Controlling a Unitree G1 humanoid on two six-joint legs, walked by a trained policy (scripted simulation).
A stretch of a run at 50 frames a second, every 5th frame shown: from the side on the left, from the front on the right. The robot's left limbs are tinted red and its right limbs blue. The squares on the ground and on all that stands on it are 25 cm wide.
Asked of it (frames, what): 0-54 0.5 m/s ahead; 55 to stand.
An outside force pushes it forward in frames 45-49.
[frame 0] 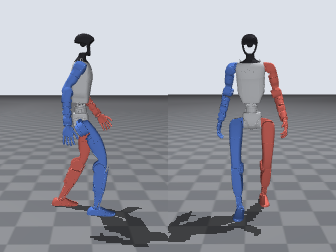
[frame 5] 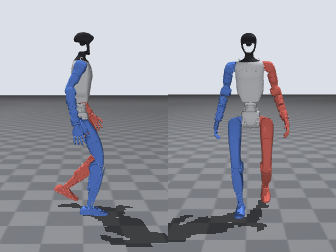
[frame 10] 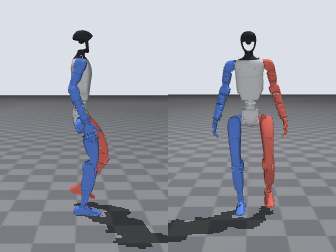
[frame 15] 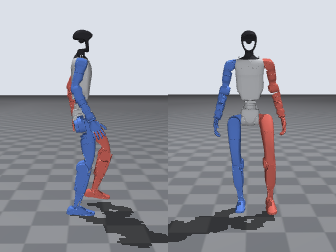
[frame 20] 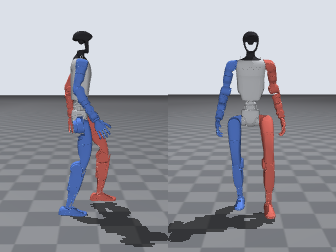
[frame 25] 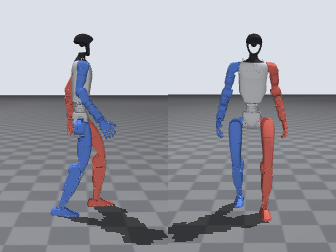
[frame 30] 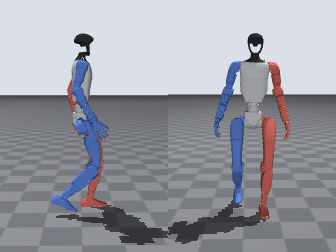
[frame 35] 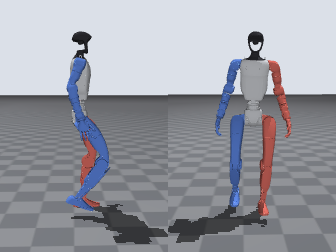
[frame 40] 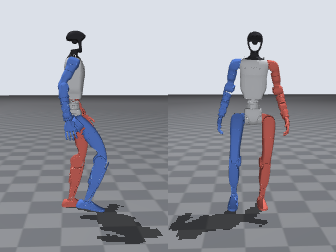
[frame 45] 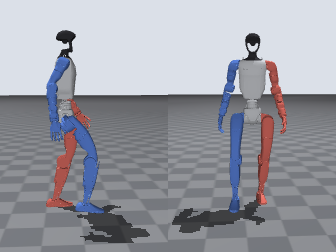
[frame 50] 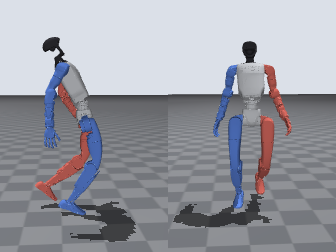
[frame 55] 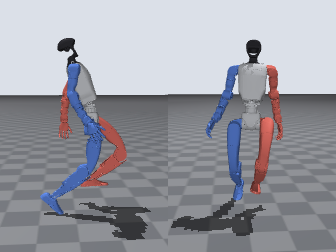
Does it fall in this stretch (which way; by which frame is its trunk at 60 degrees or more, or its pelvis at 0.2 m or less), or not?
no
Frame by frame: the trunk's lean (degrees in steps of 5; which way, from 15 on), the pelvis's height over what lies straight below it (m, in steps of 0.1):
0: 5, 0.8
5: 5, 0.8
10: 5, 0.8
15: 0, 0.8
20: 5, 0.8
25: 5, 0.8
30: 5, 0.8
35: 5, 0.8
40: 5, 0.8
45: 0, 0.8
50: 30 backward, 0.8
55: 25 backward, 0.7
